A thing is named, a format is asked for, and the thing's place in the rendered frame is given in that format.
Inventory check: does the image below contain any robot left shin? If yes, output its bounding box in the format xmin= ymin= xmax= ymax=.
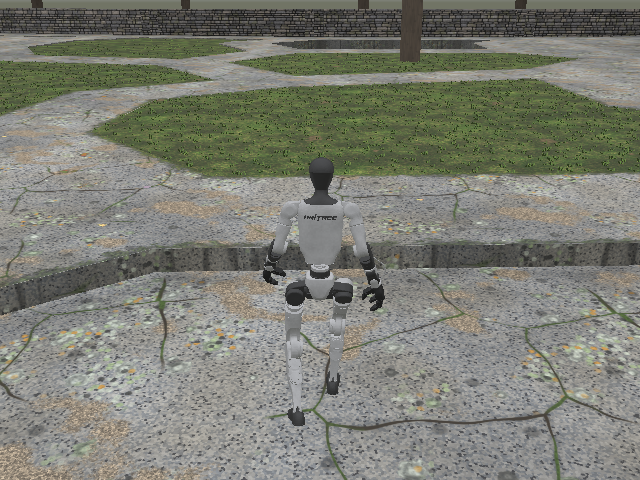
xmin=285 ymin=341 xmax=303 ymax=413

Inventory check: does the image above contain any right robot upper arm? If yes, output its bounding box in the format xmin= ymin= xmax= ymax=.
xmin=342 ymin=201 xmax=369 ymax=258

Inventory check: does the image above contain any robot left thigh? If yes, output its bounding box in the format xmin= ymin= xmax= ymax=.
xmin=284 ymin=280 xmax=306 ymax=358

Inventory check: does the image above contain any robot right forearm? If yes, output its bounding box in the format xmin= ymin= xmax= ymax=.
xmin=359 ymin=242 xmax=381 ymax=288

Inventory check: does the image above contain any robot left forearm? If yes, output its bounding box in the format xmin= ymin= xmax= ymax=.
xmin=264 ymin=239 xmax=282 ymax=272

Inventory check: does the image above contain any robot left hand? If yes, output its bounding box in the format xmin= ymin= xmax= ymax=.
xmin=263 ymin=267 xmax=286 ymax=285

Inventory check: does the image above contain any left robot upper arm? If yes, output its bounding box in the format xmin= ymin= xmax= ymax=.
xmin=272 ymin=200 xmax=300 ymax=255

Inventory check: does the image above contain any robot right hand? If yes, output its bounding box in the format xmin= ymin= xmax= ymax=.
xmin=362 ymin=284 xmax=385 ymax=311

